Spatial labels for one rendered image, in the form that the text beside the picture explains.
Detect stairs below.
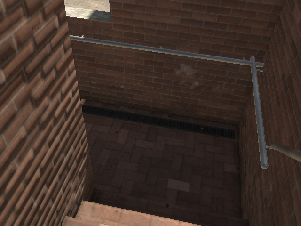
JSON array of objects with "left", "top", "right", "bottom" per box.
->
[{"left": 61, "top": 188, "right": 249, "bottom": 226}]

